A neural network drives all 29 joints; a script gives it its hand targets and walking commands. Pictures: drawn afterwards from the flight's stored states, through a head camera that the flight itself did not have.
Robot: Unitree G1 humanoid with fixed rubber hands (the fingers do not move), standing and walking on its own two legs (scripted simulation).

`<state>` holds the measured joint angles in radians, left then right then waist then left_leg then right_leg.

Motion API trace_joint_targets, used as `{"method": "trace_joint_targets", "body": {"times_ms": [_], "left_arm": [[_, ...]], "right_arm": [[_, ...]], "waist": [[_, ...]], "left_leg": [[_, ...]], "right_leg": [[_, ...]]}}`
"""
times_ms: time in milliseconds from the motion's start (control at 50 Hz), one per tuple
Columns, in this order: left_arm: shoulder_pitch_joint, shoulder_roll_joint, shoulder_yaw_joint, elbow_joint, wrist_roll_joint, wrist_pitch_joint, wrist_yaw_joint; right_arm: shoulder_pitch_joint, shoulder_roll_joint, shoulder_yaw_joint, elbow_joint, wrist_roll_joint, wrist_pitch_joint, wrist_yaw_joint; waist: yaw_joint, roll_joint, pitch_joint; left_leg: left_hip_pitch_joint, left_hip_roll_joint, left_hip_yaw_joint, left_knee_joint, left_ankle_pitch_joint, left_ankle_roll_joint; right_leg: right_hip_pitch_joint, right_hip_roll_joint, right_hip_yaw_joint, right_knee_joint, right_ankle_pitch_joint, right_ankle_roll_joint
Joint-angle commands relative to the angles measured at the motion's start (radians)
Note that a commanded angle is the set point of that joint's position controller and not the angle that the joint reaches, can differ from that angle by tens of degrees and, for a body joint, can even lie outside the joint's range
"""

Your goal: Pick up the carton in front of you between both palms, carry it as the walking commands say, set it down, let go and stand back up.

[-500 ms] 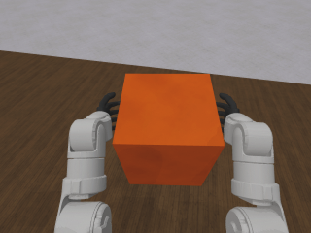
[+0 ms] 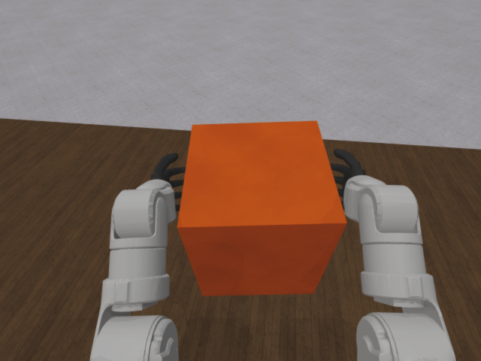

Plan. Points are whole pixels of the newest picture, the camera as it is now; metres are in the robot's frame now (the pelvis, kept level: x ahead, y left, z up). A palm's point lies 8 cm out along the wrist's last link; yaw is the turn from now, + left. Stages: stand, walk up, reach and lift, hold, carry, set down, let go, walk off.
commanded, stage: carry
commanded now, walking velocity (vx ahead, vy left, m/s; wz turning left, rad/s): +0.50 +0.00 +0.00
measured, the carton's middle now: (256, 213) +0.37 -0.02 +0.06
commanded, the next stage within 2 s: none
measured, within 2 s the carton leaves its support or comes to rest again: neither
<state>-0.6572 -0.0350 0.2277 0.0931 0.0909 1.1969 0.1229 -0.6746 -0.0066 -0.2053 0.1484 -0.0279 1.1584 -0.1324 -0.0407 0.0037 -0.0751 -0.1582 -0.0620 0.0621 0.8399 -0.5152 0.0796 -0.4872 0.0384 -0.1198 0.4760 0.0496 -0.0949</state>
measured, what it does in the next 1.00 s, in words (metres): walks ahead: left foot, then right foot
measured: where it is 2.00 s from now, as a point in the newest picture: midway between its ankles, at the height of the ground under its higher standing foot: outside the picture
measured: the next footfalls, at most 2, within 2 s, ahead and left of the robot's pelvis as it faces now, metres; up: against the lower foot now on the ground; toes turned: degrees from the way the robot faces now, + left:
left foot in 0.42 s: +0.33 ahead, +0.07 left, -0.02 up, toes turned +1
right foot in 0.62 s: +0.26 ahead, -0.12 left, -0.01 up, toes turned -2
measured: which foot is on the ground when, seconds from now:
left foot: up 0.00-0.40, down 0.42-1.00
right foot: down 0.00-0.44, up 0.46-0.60, down 0.62-1.00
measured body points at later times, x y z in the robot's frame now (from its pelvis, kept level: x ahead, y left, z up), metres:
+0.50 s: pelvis +0.21 +0.00 -0.01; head +0.26 +0.01 +0.43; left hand +0.59 +0.15 +0.09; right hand +0.59 -0.15 +0.10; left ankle +0.29 +0.07 -0.74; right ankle +0.13 -0.07 -0.70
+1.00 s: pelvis +0.25 -0.03 -0.01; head +0.25 -0.03 +0.44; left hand +0.62 +0.12 +0.10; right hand +0.62 -0.18 +0.11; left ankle +0.29 +0.07 -0.74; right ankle +0.22 -0.12 -0.73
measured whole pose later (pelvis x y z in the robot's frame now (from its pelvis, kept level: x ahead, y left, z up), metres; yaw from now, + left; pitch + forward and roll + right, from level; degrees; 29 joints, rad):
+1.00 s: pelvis +0.25 -0.03 -0.01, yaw -1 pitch +3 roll +0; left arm -0.65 0.00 0.20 0.19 0.05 1.20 0.13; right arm -0.67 0.00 -0.20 0.21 -0.05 1.19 -0.13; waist 0.00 0.00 -0.08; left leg -0.40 -0.01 0.05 0.57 -0.14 0.06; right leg -0.31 0.03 -0.04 0.62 -0.27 -0.03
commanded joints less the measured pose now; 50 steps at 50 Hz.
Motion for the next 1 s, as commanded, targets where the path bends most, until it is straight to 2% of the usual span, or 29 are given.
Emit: {"method": "trace_joint_targets", "body": {"times_ms": [0, 20, 40, 60, 120, 160, 200, 260, 320, 340, 360, 380, 400, 420, 440, 460, 480, 500, 540, 560, 600, 640, 660, 700, 720, 760, 800, 880, 980], "left_arm": [[-0.574, -0.935, -0.582, 0.071, -0.353, -0.024, -0.228], [-0.581, -0.989, -0.588, 0.064, -0.378, -0.033, -0.237], [-0.656, -1.031, -0.610, 0.006, -0.412, -0.042, -0.246], [-0.731, -1.077, -0.635, -0.046, -0.448, -0.047, -0.252], [-0.809, -1.141, -0.687, -0.146, -0.522, -0.060, -0.250], [-0.781, -1.137, -0.695, -0.180, -0.529, -0.059, -0.246], [-0.740, -1.118, -0.700, -0.197, -0.524, -0.056, -0.245], [-0.702, -1.083, -0.719, -0.229, -0.516, -0.051, -0.247], [-0.675, -1.042, -0.734, -0.240, -0.506, -0.040, -0.243], [-0.658, -1.028, -0.734, -0.226, -0.499, -0.035, -0.242], [-0.646, -1.016, -0.733, -0.207, -0.492, -0.031, -0.242], [-0.637, -1.007, -0.732, -0.181, -0.486, -0.027, -0.243], [-0.631, -0.997, -0.727, -0.153, -0.481, -0.024, -0.244], [-0.631, -0.986, -0.718, -0.122, -0.475, -0.020, -0.246], [-0.641, -1.001, -0.715, -0.096, -0.466, -0.012, -0.245], [-0.646, -1.000, -0.707, -0.085, -0.460, -0.007, -0.246], [-0.669, -1.024, -0.702, -0.076, -0.461, -0.008, -0.247], [-0.689, -1.050, -0.701, -0.074, -0.465, -0.014, -0.247], [-0.715, -1.088, -0.695, -0.086, -0.468, -0.027, -0.241], [-0.722, -1.097, -0.694, -0.099, -0.467, -0.032, -0.234], [-0.716, -1.096, -0.689, -0.121, -0.461, -0.033, -0.221], [-0.725, -1.083, -0.686, -0.145, -0.455, -0.031, -0.210], [-0.706, -1.071, -0.680, -0.139, -0.449, -0.026, -0.206], [-0.651, -1.042, -0.663, -0.098, -0.430, -0.016, -0.207], [-0.627, -1.034, -0.654, -0.068, -0.423, -0.012, -0.211], [-0.625, -1.030, -0.645, -0.037, -0.419, -0.014, -0.223], [-0.651, -1.036, -0.640, -0.019, -0.423, -0.019, -0.233], [-0.722, -1.057, -0.637, -0.020, -0.446, -0.027, -0.239], [-0.755, -1.067, -0.629, -0.030, -0.463, -0.026, -0.234]], "right_arm": [[-0.636, 1.108, 0.628, 0.006, 0.403, 0.015, 0.270], [-0.677, 1.115, 0.631, -0.020, 0.402, 0.008, 0.265], [-0.727, 1.142, 0.635, -0.055, 0.407, -0.003, 0.259], [-0.749, 1.154, 0.633, -0.087, 0.408, -0.013, 0.250], [-0.718, 1.173, 0.640, -0.154, 0.399, -0.022, 0.215], [-0.665, 1.166, 0.644, -0.176, 0.384, -0.027, 0.198], [-0.626, 1.150, 0.656, -0.198, 0.367, -0.029, 0.187], [-0.619, 1.116, 0.685, -0.253, 0.357, -0.029, 0.181], [-0.623, 1.066, 0.700, -0.287, 0.354, -0.014, 0.184], [-0.612, 1.047, 0.698, -0.278, 0.349, -0.005, 0.189], [-0.595, 1.031, 0.693, -0.259, 0.344, 0.003, 0.195], [-0.575, 1.016, 0.684, -0.234, 0.338, 0.011, 0.203], [-0.563, 0.996, 0.671, -0.211, 0.333, 0.018, 0.211], [-0.554, 0.974, 0.653, -0.184, 0.328, 0.025, 0.219], [-0.543, 0.963, 0.633, -0.129, 0.307, 0.024, 0.222], [-0.508, 0.980, 0.624, -0.095, 0.316, 0.022, 0.229], [-0.521, 1.006, 0.624, -0.095, 0.329, 0.018, 0.238], [-0.564, 1.040, 0.632, -0.117, 0.348, 0.014, 0.245], [-0.679, 1.101, 0.661, -0.177, 0.389, 0.005, 0.252], [-0.711, 1.117, 0.671, -0.198, 0.407, 0.003, 0.252], [-0.741, 1.125, 0.684, -0.237, 0.430, 0.003, 0.248], [-0.768, 1.115, 0.696, -0.266, 0.446, 0.009, 0.244], [-0.746, 1.102, 0.692, -0.250, 0.443, 0.014, 0.243], [-0.681, 1.086, 0.678, -0.196, 0.422, 0.023, 0.243], [-0.658, 1.083, 0.668, -0.160, 0.410, 0.026, 0.245], [-0.649, 1.087, 0.654, -0.108, 0.397, 0.027, 0.250], [-0.660, 1.101, 0.640, -0.071, 0.393, 0.022, 0.254], [-0.695, 1.123, 0.617, -0.045, 0.394, 0.013, 0.253], [-0.711, 1.126, 0.598, -0.048, 0.395, 0.013, 0.242]], "waist": [[0.106, -0.301, -0.579], [0.116, -0.211, -0.513], [0.101, -0.132, -0.451], [0.085, -0.056, -0.404], [0.061, -0.059, -0.414], [0.068, -0.096, -0.447], [0.081, -0.122, -0.475], [0.108, -0.140, -0.491], [0.127, -0.130, -0.466], [0.130, -0.122, -0.454], [0.118, -0.110, -0.442], [0.089, -0.096, -0.436], [0.057, -0.063, -0.442], [0.038, 0.047, -0.496], [0.010, 0.208, -0.557], [-0.001, 0.218, -0.571], [-0.001, 0.168, -0.547], [0.009, 0.102, -0.539], [0.021, 0.100, -0.527], [0.023, 0.102, -0.533], [0.030, 0.106, -0.548], [0.035, 0.106, -0.533], [0.038, 0.086, -0.531], [0.040, -0.001, -0.530], [0.042, -0.024, -0.523], [0.044, -0.048, -0.502], [0.042, -0.052, -0.484], [0.041, -0.026, -0.462], [0.042, -0.012, -0.446]], "left_leg": [[-0.571, -0.033, -0.078, 0.602, -0.132, -0.049], [-0.614, 0.017, -0.093, 0.588, -0.067, -0.030], [-0.607, 0.039, -0.089, 0.543, -0.013, -0.027], [-0.570, 0.061, -0.080, 0.471, 0.032, -0.032], [-0.447, 0.088, -0.068, 0.280, 0.084, -0.053], [-0.455, 0.072, -0.046, 0.164, 0.139, -0.061], [-0.464, 0.057, -0.022, 0.075, 0.232, -0.059], [-0.472, 0.032, 0.013, -0.036, 0.378, -0.046], [-0.444, 0.005, 0.035, -0.173, 0.464, -0.038], [-0.407, 0.000, 0.038, -0.234, 0.497, -0.032], [-0.332, 0.000, 0.045, -0.329, 0.558, -0.022], [-0.181, 0.015, 0.046, -0.449, 0.686, -0.009], [0.024, 0.084, -0.011, -0.477, 0.948, 0.015], [0.304, 0.294, -0.193, -0.291, 1.558, 0.085], [0.476, 0.447, -0.337, -0.217, 1.869, 0.246], [0.474, 0.451, -0.368, -0.245, 1.774, 0.261], [0.431, 0.408, -0.340, -0.279, 1.612, 0.231], [0.384, 0.373, -0.315, -0.300, 1.466, 0.188], [0.279, 0.319, -0.248, -0.332, 1.330, 0.129], [0.235, 0.300, -0.213, -0.338, 1.295, 0.112], [0.183, 0.265, -0.155, -0.326, 1.227, 0.090], [0.172, 0.233, -0.144, -0.309, 1.188, 0.064], [0.143, 0.228, -0.144, -0.300, 1.164, 0.056], [0.059, 0.196, -0.119, -0.276, 1.028, 0.036], [0.027, 0.183, -0.110, -0.261, 0.970, 0.032], [-0.017, 0.167, -0.099, -0.242, 0.906, 0.031], [-0.029, 0.168, -0.098, -0.238, 0.884, 0.034], [-0.020, 0.181, -0.106, -0.248, 0.866, 0.035], [-0.009, 0.186, -0.115, -0.279, 0.770, 0.024]], "right_leg": [[0.911, -0.474, 0.678, 0.071, 0.291, -0.263], [0.810, -0.412, 0.655, 0.004, 0.131, -0.231], [0.701, -0.359, 0.557, -0.022, 0.152, -0.191], [0.596, -0.337, 0.476, -0.039, 0.251, -0.163], [0.480, -0.291, 0.338, -0.039, 0.391, -0.116], [0.535, -0.275, 0.276, 0.000, 0.619, -0.097], [0.589, -0.257, 0.223, 0.036, 0.759, -0.077], [0.660, -0.215, 0.172, 0.091, 0.796, -0.052], [0.681, -0.186, 0.151, 0.152, 0.756, -0.056], [0.665, -0.181, 0.145, 0.178, 0.715, -0.062], [0.628, -0.169, 0.129, 0.218, 0.658, -0.057], [0.537, -0.157, 0.108, 0.273, 0.573, -0.032], [0.384, -0.137, 0.106, 0.317, 0.379, 0.007], [0.141, -0.107, 0.107, 0.412, -0.037, 0.053], [-0.038, -0.016, 0.133, 0.512, -0.589, 0.112], [-0.076, -0.010, 0.168, 0.502, -0.740, 0.093], [-0.070, -0.008, 0.165, 0.456, -0.730, 0.080], [-0.040, -0.022, 0.161, 0.368, -0.663, 0.076], [0.067, -0.024, 0.137, 0.206, -0.543, 0.079], [0.134, -0.012, 0.116, 0.162, -0.495, 0.083], [0.236, -0.012, 0.089, 0.066, -0.351, 0.096], [0.271, -0.048, 0.121, 0.005, -0.221, 0.094], [0.301, -0.067, 0.133, 0.032, -0.148, 0.085], [0.355, -0.135, 0.174, 0.117, 0.164, 0.049], [0.368, -0.154, 0.181, 0.127, 0.262, 0.036], [0.371, -0.169, 0.186, 0.143, 0.367, 0.021], [0.355, -0.173, 0.186, 0.147, 0.385, 0.017], [0.325, -0.174, 0.190, 0.126, 0.304, 0.019], [0.308, -0.178, 0.200, 0.086, 0.211, 0.016]]}}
